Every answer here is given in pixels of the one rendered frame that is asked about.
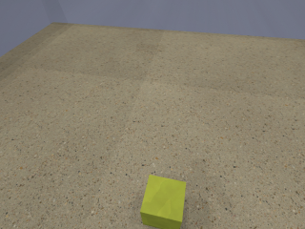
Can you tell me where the carton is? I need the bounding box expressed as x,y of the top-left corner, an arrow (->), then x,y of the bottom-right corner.
140,175 -> 187,229

